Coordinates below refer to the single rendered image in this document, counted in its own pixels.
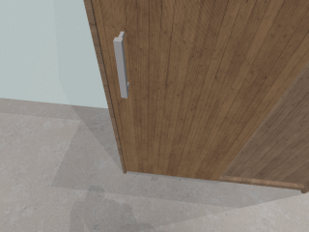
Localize handle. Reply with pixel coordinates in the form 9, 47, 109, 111
113, 31, 129, 99

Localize wardrobe door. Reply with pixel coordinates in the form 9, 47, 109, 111
221, 60, 309, 184
92, 0, 309, 181

